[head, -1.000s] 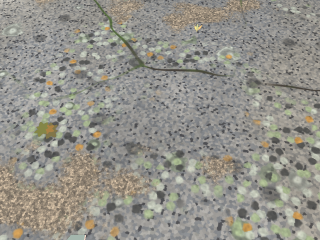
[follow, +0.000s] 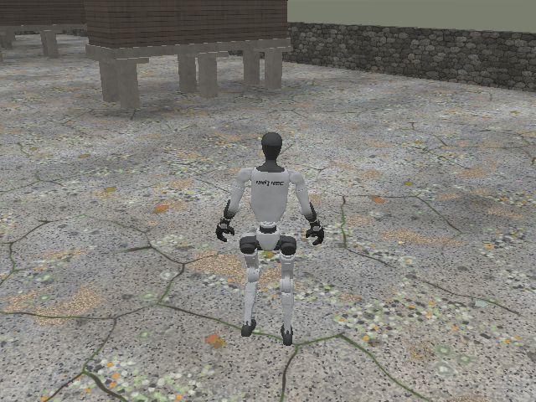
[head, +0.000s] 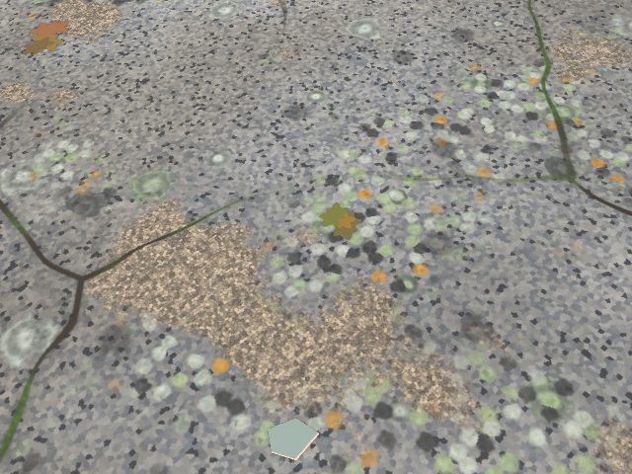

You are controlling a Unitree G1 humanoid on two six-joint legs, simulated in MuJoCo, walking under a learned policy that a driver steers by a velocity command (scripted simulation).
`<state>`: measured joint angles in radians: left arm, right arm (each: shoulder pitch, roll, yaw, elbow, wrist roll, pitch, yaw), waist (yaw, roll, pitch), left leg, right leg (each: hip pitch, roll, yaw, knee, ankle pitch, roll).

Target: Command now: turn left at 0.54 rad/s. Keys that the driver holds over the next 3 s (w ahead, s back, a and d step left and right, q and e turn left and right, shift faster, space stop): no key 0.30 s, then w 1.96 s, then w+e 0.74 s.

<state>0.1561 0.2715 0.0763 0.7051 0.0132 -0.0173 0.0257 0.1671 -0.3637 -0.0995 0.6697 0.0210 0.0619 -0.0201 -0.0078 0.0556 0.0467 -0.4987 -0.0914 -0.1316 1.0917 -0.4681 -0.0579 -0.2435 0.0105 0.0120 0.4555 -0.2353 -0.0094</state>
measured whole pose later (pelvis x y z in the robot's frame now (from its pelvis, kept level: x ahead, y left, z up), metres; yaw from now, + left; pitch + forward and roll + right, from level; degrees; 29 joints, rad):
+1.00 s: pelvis +0.20 -0.01 +0.01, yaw +5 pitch +2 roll +0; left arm 0.39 0.25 0.02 0.84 0.00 -0.08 -0.01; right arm 0.18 -0.30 -0.06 0.70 0.01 -0.06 0.01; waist 0.06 0.05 0.01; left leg -0.66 0.10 -0.03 0.83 -0.05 -0.01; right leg -0.03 0.05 -0.03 0.22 -0.23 -0.07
